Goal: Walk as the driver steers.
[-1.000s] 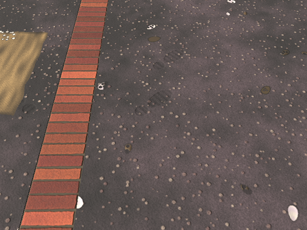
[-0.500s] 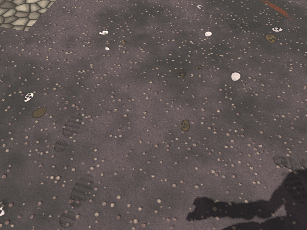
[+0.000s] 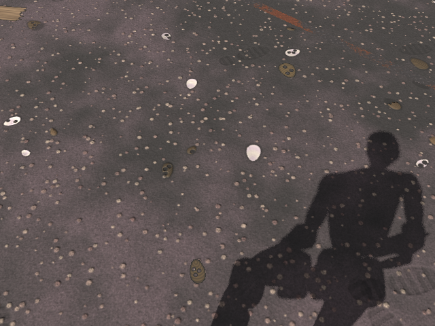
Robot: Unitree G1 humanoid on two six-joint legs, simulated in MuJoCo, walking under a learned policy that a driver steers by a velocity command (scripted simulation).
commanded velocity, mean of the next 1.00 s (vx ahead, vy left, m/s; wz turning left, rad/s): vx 0.12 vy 0.00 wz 0.81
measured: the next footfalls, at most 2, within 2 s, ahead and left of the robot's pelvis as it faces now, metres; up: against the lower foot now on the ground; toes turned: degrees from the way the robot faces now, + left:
left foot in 0.18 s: +0.36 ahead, +0.12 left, +0.00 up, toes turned +5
right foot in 0.68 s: +0.48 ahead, -0.03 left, +0.00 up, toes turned +45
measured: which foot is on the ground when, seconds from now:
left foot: up 0.00-0.16, down 0.18-0.68, up 0.70-1.00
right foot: down 0.00-0.18, up 0.20-0.66, down 0.68-1.00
